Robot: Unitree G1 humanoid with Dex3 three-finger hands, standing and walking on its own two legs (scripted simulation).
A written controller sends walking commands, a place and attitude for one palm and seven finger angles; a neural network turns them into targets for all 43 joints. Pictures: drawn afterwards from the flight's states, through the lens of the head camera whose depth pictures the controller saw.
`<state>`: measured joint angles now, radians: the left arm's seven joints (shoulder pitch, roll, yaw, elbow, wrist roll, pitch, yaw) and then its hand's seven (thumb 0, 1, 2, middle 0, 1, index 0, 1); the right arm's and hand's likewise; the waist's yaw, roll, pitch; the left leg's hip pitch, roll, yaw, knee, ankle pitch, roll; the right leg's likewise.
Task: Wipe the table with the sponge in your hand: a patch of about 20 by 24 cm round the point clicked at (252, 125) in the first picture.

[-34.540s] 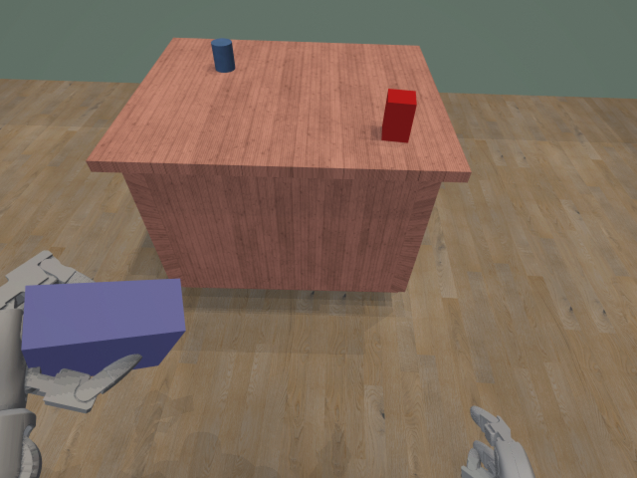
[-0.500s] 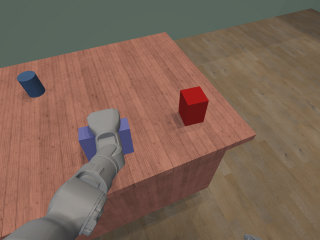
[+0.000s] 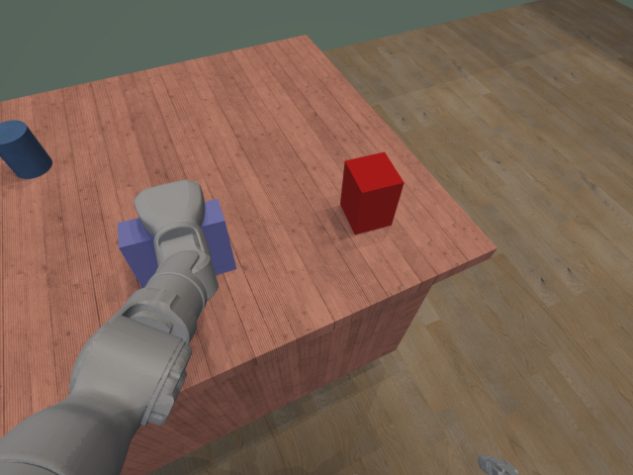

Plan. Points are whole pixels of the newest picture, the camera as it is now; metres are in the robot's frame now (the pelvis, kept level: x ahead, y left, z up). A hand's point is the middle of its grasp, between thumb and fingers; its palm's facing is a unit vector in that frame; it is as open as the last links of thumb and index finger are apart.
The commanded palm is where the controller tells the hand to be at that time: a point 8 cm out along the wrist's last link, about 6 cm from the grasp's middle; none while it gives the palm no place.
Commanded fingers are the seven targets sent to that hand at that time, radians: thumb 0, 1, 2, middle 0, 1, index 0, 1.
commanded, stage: wipe forward along the third lane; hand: left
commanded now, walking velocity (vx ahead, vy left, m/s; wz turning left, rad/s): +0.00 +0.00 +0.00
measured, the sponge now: (184, 255) +0.44 +0.18 -0.03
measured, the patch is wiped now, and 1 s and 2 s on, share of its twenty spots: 0.90 1.00 1.00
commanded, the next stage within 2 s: wipe back along the third lane in 0.54 s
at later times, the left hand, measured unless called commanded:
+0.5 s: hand (165, 205) +0.51 +0.21 +0.01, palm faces -0.11 +0.01 -0.99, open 9.3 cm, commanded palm +0.50 +0.20 +0.04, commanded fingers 0.00 0.10 1.30 -1.20 -1.60 -1.20 -1.60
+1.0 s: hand (164, 205) +0.51 +0.21 +0.01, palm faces -0.06 +0.01 -1.00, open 9.3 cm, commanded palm +0.47 +0.17 +0.04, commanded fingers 0.00 0.10 1.30 -1.20 -1.60 -1.20 -1.60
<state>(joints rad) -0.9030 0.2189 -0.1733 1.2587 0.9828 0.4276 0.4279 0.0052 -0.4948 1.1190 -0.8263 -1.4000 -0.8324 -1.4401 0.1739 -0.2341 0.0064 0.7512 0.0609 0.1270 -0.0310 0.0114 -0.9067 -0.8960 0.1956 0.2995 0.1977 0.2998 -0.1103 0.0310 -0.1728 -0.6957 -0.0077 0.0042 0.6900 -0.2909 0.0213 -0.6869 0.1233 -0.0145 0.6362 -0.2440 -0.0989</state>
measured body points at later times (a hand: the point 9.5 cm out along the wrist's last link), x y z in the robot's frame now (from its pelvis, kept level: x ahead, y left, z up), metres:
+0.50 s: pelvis +0.01 +0.03 -0.01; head +0.11 +0.05 +0.43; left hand +0.51 +0.21 +0.07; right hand +0.04 -0.23 -0.14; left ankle +0.02 +0.11 -0.71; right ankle +0.02 -0.05 -0.71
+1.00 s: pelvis +0.03 +0.06 -0.01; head +0.11 +0.09 +0.43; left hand +0.51 +0.21 +0.06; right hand +0.07 -0.19 -0.14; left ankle +0.02 +0.11 -0.71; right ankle +0.02 -0.05 -0.71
